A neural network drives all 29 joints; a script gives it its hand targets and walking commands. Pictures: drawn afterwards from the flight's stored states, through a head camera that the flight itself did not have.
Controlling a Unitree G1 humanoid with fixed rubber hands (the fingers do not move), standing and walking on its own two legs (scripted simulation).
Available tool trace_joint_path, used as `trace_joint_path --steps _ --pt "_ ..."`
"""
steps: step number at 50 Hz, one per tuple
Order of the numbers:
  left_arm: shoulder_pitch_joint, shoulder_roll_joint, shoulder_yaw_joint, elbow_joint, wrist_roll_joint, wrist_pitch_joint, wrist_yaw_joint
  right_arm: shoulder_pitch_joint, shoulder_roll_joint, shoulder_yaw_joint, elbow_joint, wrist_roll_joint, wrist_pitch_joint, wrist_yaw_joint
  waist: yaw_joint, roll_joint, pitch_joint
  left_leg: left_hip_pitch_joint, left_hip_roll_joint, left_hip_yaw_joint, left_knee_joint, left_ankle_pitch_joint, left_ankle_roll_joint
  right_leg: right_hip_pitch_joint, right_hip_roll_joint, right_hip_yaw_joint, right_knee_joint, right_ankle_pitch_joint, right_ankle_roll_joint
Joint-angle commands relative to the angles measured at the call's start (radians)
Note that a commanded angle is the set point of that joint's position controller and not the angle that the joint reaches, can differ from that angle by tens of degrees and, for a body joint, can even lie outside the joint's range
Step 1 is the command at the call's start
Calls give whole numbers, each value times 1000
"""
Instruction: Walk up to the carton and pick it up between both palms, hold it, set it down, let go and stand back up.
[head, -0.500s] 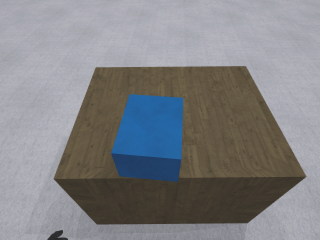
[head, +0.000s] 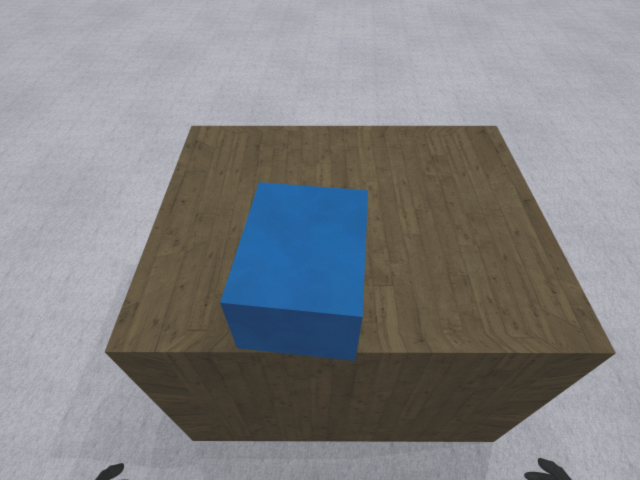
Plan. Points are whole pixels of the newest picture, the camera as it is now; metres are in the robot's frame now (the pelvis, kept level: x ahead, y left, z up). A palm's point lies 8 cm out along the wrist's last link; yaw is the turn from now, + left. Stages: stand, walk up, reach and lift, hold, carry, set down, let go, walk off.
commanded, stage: reach and lift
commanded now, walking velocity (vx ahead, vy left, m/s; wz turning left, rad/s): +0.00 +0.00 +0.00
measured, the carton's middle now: (304, 266) +0.48 +0.05 -0.09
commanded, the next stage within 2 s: none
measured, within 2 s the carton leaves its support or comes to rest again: neither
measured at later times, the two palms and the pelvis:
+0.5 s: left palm (114, 471) +0.16 +0.27 -0.08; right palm out of the picture +0.14 -0.27 -0.08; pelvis +0.00 -0.01 +0.00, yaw -1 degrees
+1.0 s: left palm (127, 458) +0.17 +0.25 -0.05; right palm (523, 479) +0.15 -0.22 -0.05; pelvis +0.00 +0.00 +0.01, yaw -2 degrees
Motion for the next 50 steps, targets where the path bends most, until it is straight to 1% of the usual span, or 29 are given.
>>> trace_joint_path --steps 1,2,3,6,7,8,10,11,12,13,15,19,21,23,25,26,28,30,31,34,36,38,39,42,44,45,47,49,50 --pt "-305 115 20 -449 -23 239 29 -220 -114 -85 -179 -45 -89 50 -5 -53 -28 -69 16 116 51 -63 -11 -138 58 -128 30 -85 -64" --pt "-259 123 32 -471 17 283 18 -180 -135 -81 -150 -25 -83 48 -16 -30 -96 -16 15 98 92 15 -18 -110 61 -137 55 -6 -65" --pt "-215 130 43 -511 30 309 5 -137 -144 -84 -159 -8 -79 39 -19 -29 -172 14 8 107 124 88 -20 -76 65 -138 70 75 -64" --pt "-64 116 107 -576 81 358 -28 -1 -177 -62 -203 46 -87 15 -14 -7 -316 158 -9 87 156 322 -33 28 72 -131 64 341 -62" --pt "-21 114 128 -600 100 354 -36 27 -189 -51 -218 61 -104 8 2 21 -339 167 -22 80 159 399 -39 78 73 -115 70 442 -56" --pt "20 109 149 -618 111 343 -40 50 -186 -38 -250 74 -119 -3 10 24 -354 164 -35 80 143 437 -39 130 75 -107 64 510 -46" --pt "31 112 164 -618 115 329 -44 34 -168 -44 -306 68 -133 -18 24 -2 -256 130 -51 91 86 343 -19 149 66 -91 25 470 -22" --pt "28 112 183 -618 119 324 -44 25 -146 -21 -325 70 -135 -25 51 -3 -215 91 -56 96 69 317 -12 165 59 -82 25 473 -14" --pt "14 100 181 -625 114 320 -43 12 -131 -18 -341 66 -135 -24 46 13 -151 76 -61 100 37 277 -14 160 58 -78 8 422 -12" --pt "2 100 179 -621 108 315 -39 1 -111 -10 -356 64 -132 -24 47 5 -102 53 -64 100 20 249 -11 160 56 -72 -1 398 -10" --pt "-43 95 174 -642 109 306 -31 3 -77 1 -402 56 -119 -21 39 25 -29 51 -62 104 -15 179 -10 108 56 -72 -33 269 -14" --pt "-100 69 133 -702 63 282 -18 21 -26 1 -481 46 -91 -13 11 17 -2 72 -47 121 -51 99 -10 45 56 -71 -72 125 -22" --pt "-103 66 127 -731 46 265 -13 42 -9 -4 -522 48 -85 -10 12 29 -23 99 -42 128 -62 96 -14 36 56 -79 -82 116 -28" --pt "-84 63 134 -760 37 242 -8 73 -1 -6 -535 56 -82 -5 15 55 -80 140 -43 129 -65 154 -22 52 64 -85 -91 145 -34" --pt "-64 63 124 -748 14 215 -14 95 10 -12 -579 51 -89 -14 20 20 -83 147 -45 142 -70 158 -17 65 69 -86 -102 154 -31" --pt "-41 59 116 -734 2 207 -16 110 14 -25 -562 50 -89 -17 9 14 -80 155 -43 131 -74 175 -18 67 72 -87 -104 163 -31" --pt "-35 71 116 -738 -8 187 -22 110 16 -39 -597 37 -101 -28 19 19 -89 141 -46 142 -86 167 -19 79 69 -95 -110 140 -30" --pt "-2 58 103 -702 -29 168 -30 119 31 -47 -617 31 -109 -38 23 -25 -91 148 -48 140 -99 173 -15 85 75 -94 -123 139 -26" --pt "-1 61 97 -695 -34 159 -35 123 39 -43 -617 28 -112 -40 23 -6 -77 152 -47 144 -102 163 -18 75 71 -96 -127 114 -25" --pt "10 42 91 -667 -37 133 -42 120 59 -38 -650 20 -119 -47 38 -19 -38 139 -47 145 -134 146 -21 83 74 -99 -147 65 -30" --pt "5 38 86 -664 -40 104 -44 125 75 -34 -677 16 -119 -49 36 -34 -30 115 -51 153 -156 103 -14 101 76 -90 -155 20 -30" --pt "0 39 87 -689 -42 80 -40 137 99 -24 -694 21 -119 -50 43 -17 -7 108 -49 154 -173 100 -17 117 72 -86 -164 18 -31" --pt "10 31 92 -696 -36 65 -40 143 95 -24 -709 24 -119 -48 45 -26 -6 102 -46 155 -185 83 -11 134 81 -85 -165 8 -31" --pt "7 27 86 -708 -33 27 -29 148 106 -25 -726 38 -126 -45 51 27 13 49 -33 147 -220 48 -12 181 91 -86 -153 14 -29" --pt "8 30 85 -716 -40 -3 -27 164 126 -11 -739 47 -128 -49 56 43 32 24 -33 153 -225 36 -10 204 81 -72 -155 15 -26" --pt "19 21 83 -720 -42 -14 -24 168 132 -9 -753 54 -136 -50 62 46 6 34 -35 155 -213 70 -13 205 83 -70 -154 32 -30" --pt "32 19 67 -732 -57 -42 -24 183 148 -11 -741 69 -148 -50 47 48 0 91 -39 140 -201 104 -24 170 81 -64 -171 37 -34" --pt "31 33 74 -752 -76 -75 -21 183 155 -2 -768 71 -162 -54 61 41 -12 123 -49 149 -184 138 -30 140 70 -58 -186 29 -38" --pt "34 34 69 -749 -74 -90 -22 199 166 0 -762 79 -169 -56 54 58 -7 126 -52 147 -180 128 -31 145 65 -50 -190 21 -37"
